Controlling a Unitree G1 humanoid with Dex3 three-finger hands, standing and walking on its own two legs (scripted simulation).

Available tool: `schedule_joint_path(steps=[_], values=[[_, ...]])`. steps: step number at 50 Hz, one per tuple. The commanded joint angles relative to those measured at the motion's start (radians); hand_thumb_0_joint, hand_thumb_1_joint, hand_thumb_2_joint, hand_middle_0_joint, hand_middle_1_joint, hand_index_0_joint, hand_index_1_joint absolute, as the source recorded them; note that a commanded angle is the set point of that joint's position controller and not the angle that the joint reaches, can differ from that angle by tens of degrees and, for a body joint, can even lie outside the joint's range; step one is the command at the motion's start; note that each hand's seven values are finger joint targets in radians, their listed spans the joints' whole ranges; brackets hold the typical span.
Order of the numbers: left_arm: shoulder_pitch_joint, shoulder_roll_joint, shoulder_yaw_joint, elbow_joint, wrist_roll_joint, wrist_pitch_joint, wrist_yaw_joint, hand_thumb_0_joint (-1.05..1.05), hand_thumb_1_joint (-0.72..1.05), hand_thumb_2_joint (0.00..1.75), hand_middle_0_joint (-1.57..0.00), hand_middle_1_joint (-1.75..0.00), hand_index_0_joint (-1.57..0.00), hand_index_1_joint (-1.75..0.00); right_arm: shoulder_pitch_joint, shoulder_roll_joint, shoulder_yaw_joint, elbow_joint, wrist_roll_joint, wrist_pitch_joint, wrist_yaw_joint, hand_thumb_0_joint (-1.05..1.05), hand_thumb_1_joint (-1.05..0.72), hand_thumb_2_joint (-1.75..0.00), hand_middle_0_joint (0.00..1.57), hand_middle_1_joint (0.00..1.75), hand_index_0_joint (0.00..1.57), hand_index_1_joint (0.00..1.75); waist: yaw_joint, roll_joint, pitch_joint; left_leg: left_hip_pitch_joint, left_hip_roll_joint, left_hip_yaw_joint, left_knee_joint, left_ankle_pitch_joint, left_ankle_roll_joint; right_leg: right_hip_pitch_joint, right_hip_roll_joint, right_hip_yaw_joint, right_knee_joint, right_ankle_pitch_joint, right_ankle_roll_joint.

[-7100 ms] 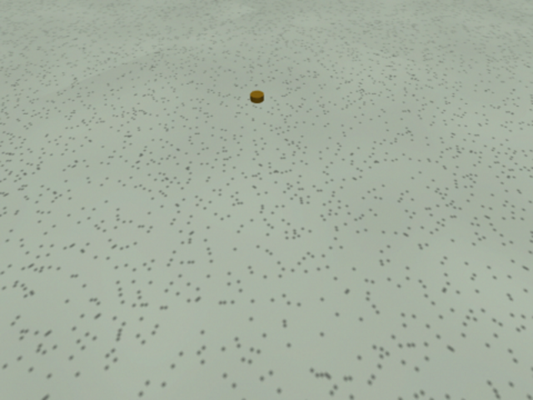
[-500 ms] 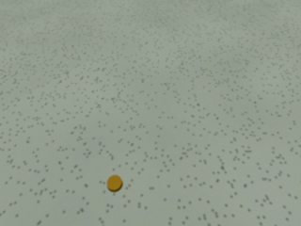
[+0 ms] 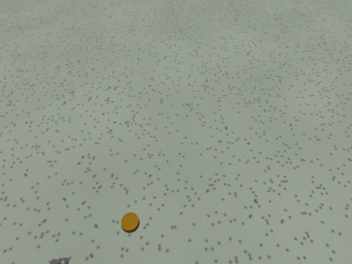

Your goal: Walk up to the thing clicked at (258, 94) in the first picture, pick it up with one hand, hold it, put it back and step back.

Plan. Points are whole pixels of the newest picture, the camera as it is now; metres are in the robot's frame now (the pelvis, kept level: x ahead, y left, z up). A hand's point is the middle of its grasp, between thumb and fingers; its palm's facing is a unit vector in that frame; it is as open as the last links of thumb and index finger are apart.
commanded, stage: walk up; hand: left
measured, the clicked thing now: (130, 222) +0.45 +0.26 -0.76
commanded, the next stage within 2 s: none
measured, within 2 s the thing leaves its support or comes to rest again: neither
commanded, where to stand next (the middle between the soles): +0.06 +0.02 m, yaw +1 degrees
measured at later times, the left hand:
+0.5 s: hand out of the picture +0.05 +0.32 -0.16, palm faces -0.01 -0.88 -0.47, open 7.4 cm
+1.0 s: hand out of the picture +0.08 +0.32 -0.19, palm faces -0.06 -0.95 -0.31, open 7.4 cm
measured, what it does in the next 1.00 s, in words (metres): steps on the spot: left foot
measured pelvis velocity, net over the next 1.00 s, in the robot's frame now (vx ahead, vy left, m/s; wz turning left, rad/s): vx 0.00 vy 0.05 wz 0.00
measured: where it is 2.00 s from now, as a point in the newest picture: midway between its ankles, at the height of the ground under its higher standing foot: outside the picture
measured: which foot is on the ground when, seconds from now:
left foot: down 0.00-0.38, up 0.40-0.56, down 0.58-1.00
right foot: down 0.00-0.58, up 0.60-1.00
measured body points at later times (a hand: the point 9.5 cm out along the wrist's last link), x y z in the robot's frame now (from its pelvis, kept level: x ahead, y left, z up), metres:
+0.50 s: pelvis -0.03 +0.03 -0.01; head +0.04 +0.02 +0.43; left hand +0.05 +0.36 -0.13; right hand +0.09 -0.29 -0.14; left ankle -0.03 +0.14 -0.71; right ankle -0.01 -0.14 -0.74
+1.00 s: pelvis +0.00 +0.05 -0.01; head +0.06 +0.10 +0.43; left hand +0.08 +0.37 -0.16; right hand +0.01 -0.30 -0.08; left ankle -0.05 +0.18 -0.74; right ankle +0.07 -0.12 -0.69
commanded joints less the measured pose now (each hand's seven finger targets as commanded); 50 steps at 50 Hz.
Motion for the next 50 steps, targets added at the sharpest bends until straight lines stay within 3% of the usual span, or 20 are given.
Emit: schedule_joint_path(steps=[1, 12, 13, 16, 18, 20, 22, 25, 26, 28, 29, 30, 31, 32, 35, 37, 39, 44, 48, 50], values=[[-0.028, 0.218, 0.045, -0.058, 0.0, -0.013, 0.016, 0.0, 0.9, 0.9, -0.2, -0.3, -0.2, -0.3, -0.044, -0.209, -0.036, -0.065, 0.001, -0.03, -0.008, 0.0, -0.9, -0.9, 0.2, 0.3, 0.2, 0.3, 0.015, 0.026, -0.131, 0.066, 0.109, -0.11, -0.096, 0.064, 0.032, -0.001, -0.08, 0.056, -0.07, 0.111, -0.068], [0.0, 0.214, 0.042, -0.045, 0.006, -0.016, 0.013, 0.0, 0.9, 0.9, -0.2, -0.3, -0.2, -0.3, -0.042, -0.206, -0.037, -0.074, 0.003, -0.027, -0.006, 0.0, -0.9, -0.9, 0.2, 0.3, 0.2, 0.3, 0.013, 0.022, -0.107, 0.041, 0.1, -0.128, -0.119, -0.036, 0.031, -0.011, -0.076, 0.059, -0.105, 0.056, -0.064], [0.044, 0.296, 0.072, -0.04, -0.018, -0.009, 0.042, 0.0, 0.9, 0.9, -0.2, -0.3, -0.2, -0.3, -0.055, -0.272, -0.066, -0.104, -0.022, 0.002, 0.006, 0.0, -0.9, -0.9, 0.2, 0.3, 0.2, 0.3, 0.02, 0.069, -0.025, 0.023, 0.07, -0.095, -0.005, 0.277, 0.034, -0.069, -0.114, 0.074, -0.024, 0.297, -0.067], [0.081, 0.298, 0.08, -0.066, -0.026, -0.005, 0.064, 0.0, 0.9, 0.9, -0.2, -0.3, -0.2, -0.3, -0.026, -0.231, -0.067, -0.143, -0.01, 0.019, 0.011, 0.0, -0.9, -0.9, 0.2, 0.3, 0.2, 0.3, 0.024, 0.005, -0.122, 0.048, 0.055, -0.059, 0.105, 0.366, 0.038, -0.012, -0.15, 0.083, 0.033, 0.463, -0.104], [0.069, 0.309, 0.091, -0.095, -0.022, 0.002, 0.07, 0.0, 0.9, 0.9, -0.2, -0.3, -0.2, -0.3, -0.015, -0.225, -0.077, -0.17, -0.013, 0.033, 0.018, 0.0, -0.9, -0.9, 0.2, 0.3, 0.2, 0.3, 0.028, -0.08, -0.147, 0.012, 0.018, -0.039, 0.216, 0.186, 0.028, -0.012, -0.212, 0.129, 0.023, 0.478, -0.159], [0.055, 0.353, 0.105, -0.138, 0.001, 0.006, 0.08, 0.0, 0.9, 0.9, -0.2, -0.3, -0.2, -0.3, -0.019, -0.212, -0.082, -0.226, -0.025, 0.06, 0.027, 0.0, -0.9, -0.9, 0.2, 0.3, 0.2, 0.3, 0.05, -0.211, -0.092, -0.118, -0.037, -0.063, 0.468, -0.306, 0.011, -0.072, -0.379, 0.27, -0.052, 0.528, -0.283], [0.047, 0.364, 0.119, -0.173, 0.017, 0.003, 0.09, 0.0, 0.9, 0.9, -0.2, -0.3, -0.2, -0.3, 0.023, -0.238, -0.095, -0.253, -0.031, 0.075, 0.035, 0.0, -0.9, -0.9, 0.2, 0.3, 0.2, 0.3, 0.026, -0.192, -0.081, -0.162, 0.009, -0.13, 0.607, -0.359, 0.013, -0.112, -0.42, 0.282, -0.02, 0.546, -0.331], [0.033, 0.339, 0.113, -0.189, 0.037, -0.008, 0.091, 0.0, 0.9, 0.9, -0.2, -0.3, -0.2, -0.3, 0.081, -0.228, -0.11, -0.258, -0.023, 0.059, 0.043, 0.0, -0.9, -0.9, 0.2, 0.3, 0.2, 0.3, -0.009, -0.208, -0.164, -0.152, 0.024, -0.101, 0.463, -0.351, 0.026, -0.01, -0.315, 0.158, 0.094, 0.493, -0.254], [0.059, 0.315, 0.108, -0.197, 0.044, -0.011, 0.081, 0.0, 0.9, 0.9, -0.2, -0.3, -0.2, -0.3, 0.077, -0.221, -0.11, -0.254, -0.019, 0.043, 0.041, 0.0, -0.9, -0.9, 0.2, 0.3, 0.2, 0.3, 0.006, -0.196, -0.194, -0.105, 0.016, -0.052, 0.327, -0.353, 0.029, 0.008, -0.266, 0.119, 0.126, 0.409, -0.224], [0.02, 0.242, 0.075, -0.225, 0.047, 0.003, 0.045, 0.0, 0.9, 0.9, -0.2, -0.3, -0.2, -0.3, 0.207, -0.185, -0.107, -0.182, -0.013, -0.001, 0.023, 0.0, -0.9, -0.9, 0.2, 0.3, 0.2, 0.3, -0.064, -0.089, -0.241, 0.195, -0.026, -0.003, -0.061, -0.193, 0.025, -0.155, -0.126, 0.003, 0.339, 0.058, -0.148], [0.039, 0.155, 0.057, -0.242, 0.045, 0.016, 0.028, 0.0, 0.9, 0.9, -0.2, -0.3, -0.2, -0.3, 0.277, -0.251, -0.127, -0.163, -0.025, -0.029, 0.006, 0.0, -0.9, -0.9, 0.2, 0.3, 0.2, 0.3, -0.085, 0.114, -0.21, 0.326, 0.104, -0.263, -0.144, -0.234, 0.05, -0.378, -0.009, -0.024, 0.584, -0.275, -0.088], [0.061, 0.136, 0.053, -0.267, 0.047, 0.023, 0.026, 0.0, 0.9, 0.9, -0.2, -0.3, -0.2, -0.3, 0.31, -0.376, -0.146, -0.178, -0.041, -0.054, -0.01, 0.0, -0.9, -0.9, 0.2, 0.3, 0.2, 0.3, -0.066, 0.214, -0.17, 0.381, 0.291, -0.573, -0.14, -0.111, 0.095, -0.617, 0.098, 0.077, 0.719, -0.415, -0.071], [0.07, 0.219, 0.079, -0.249, 0.041, 0.033, 0.029, 0.0, 0.9, 0.9, -0.2, -0.3, -0.2, -0.3, 0.263, -0.431, -0.152, -0.205, -0.027, -0.068, -0.021, 0.0, -0.9, -0.9, 0.2, 0.3, 0.2, 0.3, -0.052, 0.071, -0.156, 0.305, 0.38, -0.626, -0.126, -0.184, 0.197, -0.6, 0.023, 0.174, 0.687, -0.323, -0.085], [0.022, 0.26, 0.078, -0.244, 0.04, 0.03, 0.031, 0.0, 0.9, 0.9, -0.2, -0.3, -0.2, -0.3, 0.208, -0.471, -0.158, -0.207, -0.01, -0.073, -0.028, 0.0, -0.9, -0.9, 0.2, 0.3, 0.2, 0.3, -0.051, 0.108, -0.078, 0.176, 0.419, -0.68, -0.169, -0.216, 0.23, -0.573, -0.021, 0.209, 0.686, -0.298, -0.079], [0.086, 0.3, 0.118, -0.216, 0.033, 0.057, -0.011, 0.0, 0.9, 0.9, -0.2, -0.3, -0.2, -0.3, 0.244, -0.359, -0.132, -0.202, -0.006, -0.111, -0.078, 0.0, -0.9, -0.9, 0.2, 0.3, 0.2, 0.3, -0.004, 0.005, -0.028, 0.281, 0.265, -0.343, -0.031, 0.211, 0.082, -0.574, -0.016, 0.258, 0.698, -0.134, -0.062], [0.124, 0.286, 0.125, -0.235, 0.045, 0.085, -0.035, 0.0, 0.9, 0.9, -0.2, -0.3, -0.2, -0.3, 0.308, -0.352, -0.135, -0.188, 0.006, -0.118, -0.107, 0.0, -0.9, -0.9, 0.2, 0.3, 0.2, 0.3, 0.0, 0.034, 0.0, 0.23, 0.263, -0.284, -0.011, 0.412, 0.049, -0.54, 0.015, 0.231, 0.715, -0.087, -0.047], [0.121, 0.271, 0.133, -0.264, 0.049, 0.112, -0.051, 0.0, 0.9, 0.9, -0.2, -0.3, -0.2, -0.3, 0.304, -0.336, -0.137, -0.204, 0.002, -0.121, -0.127, 0.0, -0.9, -0.9, 0.2, 0.3, 0.2, 0.3, 0.01, 0.037, 0.048, 0.136, 0.249, -0.23, -0.036, 0.449, 0.032, -0.505, 0.046, 0.233, 0.729, -0.038, -0.037], [0.116, 0.229, 0.123, -0.298, 0.018, 0.112, -0.044, 0.0, 0.9, 0.9, -0.2, -0.3, -0.2, -0.3, 0.26, -0.291, -0.121, -0.254, -0.01, -0.116, -0.13, 0.0, -0.9, -0.9, 0.2, 0.3, 0.2, 0.3, 0.013, 0.167, 0.079, 0.054, 0.216, -0.117, -0.025, 0.542, 0.074, -0.44, 0.09, 0.214, 0.691, -0.007, -0.024], [0.071, 0.223, 0.11, -0.33, 0.011, 0.099, -0.033, 0.0, 0.9, 0.9, -0.2, -0.3, -0.2, -0.3, 0.242, -0.301, -0.121, -0.284, -0.009, -0.094, -0.121, 0.0, -0.9, -0.9, 0.2, 0.3, 0.2, 0.3, -0.008, 0.213, 0.031, 0.161, 0.238, -0.106, 0.033, 0.574, 0.173, -0.41, 0.048, 0.137, 0.491, -0.078, -0.024], [0.04, 0.229, 0.11, -0.346, 0.014, 0.089, -0.034, 0.0, 0.9, 0.9, -0.2, -0.3, -0.2, -0.3, 0.241, -0.307, -0.117, -0.297, -0.007, -0.08, -0.119, 0.0, -0.9, -0.9, 0.2, 0.3, 0.2, 0.3, -0.021, 0.215, -0.01, 0.171, 0.228, -0.087, 0.087, 0.572, 0.169, -0.334, 0.029, 0.069, 0.361, -0.088, -0.034]])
